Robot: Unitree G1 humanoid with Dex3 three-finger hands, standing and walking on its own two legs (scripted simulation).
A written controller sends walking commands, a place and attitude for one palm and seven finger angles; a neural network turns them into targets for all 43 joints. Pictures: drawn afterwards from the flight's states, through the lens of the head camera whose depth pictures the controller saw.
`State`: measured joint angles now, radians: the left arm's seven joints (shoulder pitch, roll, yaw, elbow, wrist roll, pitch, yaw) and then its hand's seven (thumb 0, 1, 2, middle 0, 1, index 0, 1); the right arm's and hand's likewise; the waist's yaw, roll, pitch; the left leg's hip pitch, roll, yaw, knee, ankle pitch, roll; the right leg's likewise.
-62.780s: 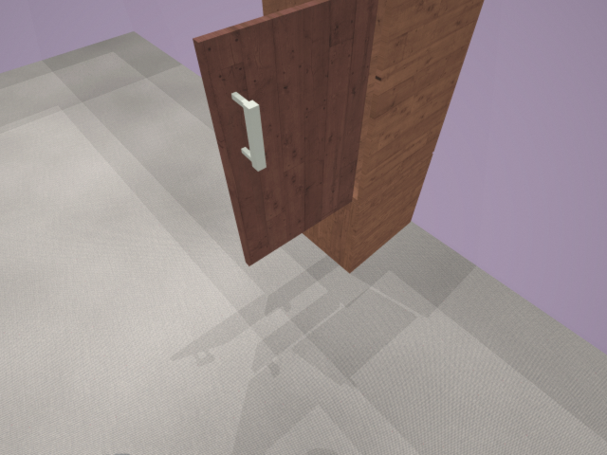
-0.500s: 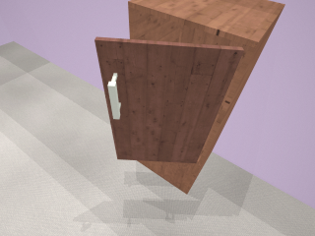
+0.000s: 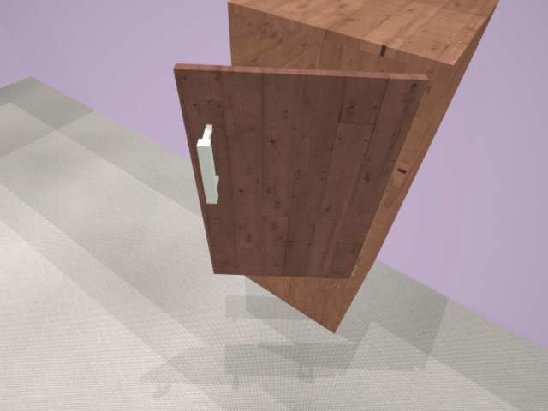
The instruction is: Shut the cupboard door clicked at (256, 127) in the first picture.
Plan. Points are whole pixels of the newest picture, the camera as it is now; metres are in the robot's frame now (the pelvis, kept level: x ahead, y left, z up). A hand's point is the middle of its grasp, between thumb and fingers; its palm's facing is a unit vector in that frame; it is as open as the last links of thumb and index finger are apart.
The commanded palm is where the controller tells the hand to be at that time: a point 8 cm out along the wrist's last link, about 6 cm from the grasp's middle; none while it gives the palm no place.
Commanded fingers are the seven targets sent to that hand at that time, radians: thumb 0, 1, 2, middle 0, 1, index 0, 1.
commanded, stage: look again from close up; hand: left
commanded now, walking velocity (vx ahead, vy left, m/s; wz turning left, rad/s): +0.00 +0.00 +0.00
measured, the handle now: (210, 165) +0.49 +0.15 +0.08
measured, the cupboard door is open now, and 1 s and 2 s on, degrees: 33 33 33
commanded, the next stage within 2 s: raise the hand and make a fist in 0.56 s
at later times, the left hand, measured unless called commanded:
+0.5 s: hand out of the picture -0.01 +0.14 -0.18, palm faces +0.00 -0.98 -0.19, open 7.4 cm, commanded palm none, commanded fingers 0.00 0.90 0.90 -0.20 -0.30 -0.20 -0.30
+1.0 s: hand (201, 366) +0.19 +0.12 -0.02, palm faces +0.02 -1.00 +0.01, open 6.6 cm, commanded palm +0.12 +0.18 -0.04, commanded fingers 0.00 0.90 0.90 -0.51 -0.64 -0.51 -0.64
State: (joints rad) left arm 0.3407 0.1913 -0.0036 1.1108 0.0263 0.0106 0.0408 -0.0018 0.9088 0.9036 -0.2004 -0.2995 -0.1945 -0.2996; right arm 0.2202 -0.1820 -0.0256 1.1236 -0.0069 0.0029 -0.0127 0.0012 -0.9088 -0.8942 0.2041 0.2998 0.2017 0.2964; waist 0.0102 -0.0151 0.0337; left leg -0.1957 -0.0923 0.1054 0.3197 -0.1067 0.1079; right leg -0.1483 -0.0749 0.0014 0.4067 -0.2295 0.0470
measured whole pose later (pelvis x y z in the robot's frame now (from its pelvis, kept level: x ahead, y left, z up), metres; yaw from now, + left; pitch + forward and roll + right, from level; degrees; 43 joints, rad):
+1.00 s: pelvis -0.01 -0.07 -0.06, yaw +1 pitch +8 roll +1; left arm 0.41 0.19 0.15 0.17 -0.28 -0.56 -0.29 0.00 0.91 0.90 -0.34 -0.46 -0.34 -0.46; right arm 0.18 -0.23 -0.05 0.61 0.01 -0.26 0.02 0.01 -0.91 -0.89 0.20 0.30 0.20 0.30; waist -0.02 -0.04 -0.11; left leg -0.70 0.00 0.06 0.92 -0.36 0.03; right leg -0.62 -0.01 -0.05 0.97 -0.49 -0.04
